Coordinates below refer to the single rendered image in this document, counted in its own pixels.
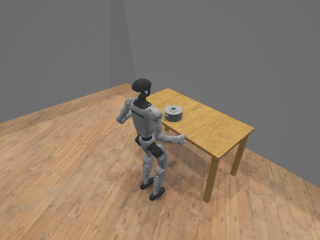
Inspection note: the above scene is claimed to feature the table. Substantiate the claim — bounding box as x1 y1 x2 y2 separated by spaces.
137 88 255 203

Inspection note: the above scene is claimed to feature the robot thigh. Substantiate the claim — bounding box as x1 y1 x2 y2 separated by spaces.
135 134 154 165
150 143 168 176

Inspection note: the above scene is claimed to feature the robot right upper arm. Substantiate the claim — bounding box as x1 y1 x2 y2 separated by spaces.
149 107 164 141

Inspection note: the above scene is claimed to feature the right robot thigh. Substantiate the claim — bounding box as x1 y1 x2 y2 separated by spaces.
150 143 168 176

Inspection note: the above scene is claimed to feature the right robot forearm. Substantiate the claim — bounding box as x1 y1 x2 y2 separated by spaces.
159 133 179 144

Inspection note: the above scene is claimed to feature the left robot thigh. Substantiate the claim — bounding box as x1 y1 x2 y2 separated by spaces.
135 134 154 165

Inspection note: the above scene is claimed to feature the pot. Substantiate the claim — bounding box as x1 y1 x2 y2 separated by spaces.
163 113 183 122

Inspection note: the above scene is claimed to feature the left robot forearm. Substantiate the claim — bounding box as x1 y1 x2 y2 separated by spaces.
117 110 132 120

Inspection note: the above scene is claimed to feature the robot left upper arm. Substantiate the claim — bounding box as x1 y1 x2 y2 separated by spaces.
116 97 135 124

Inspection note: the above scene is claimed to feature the lid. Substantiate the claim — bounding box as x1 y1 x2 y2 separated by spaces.
164 105 183 116

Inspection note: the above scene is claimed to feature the right robot hand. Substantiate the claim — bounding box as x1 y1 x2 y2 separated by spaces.
177 134 187 145

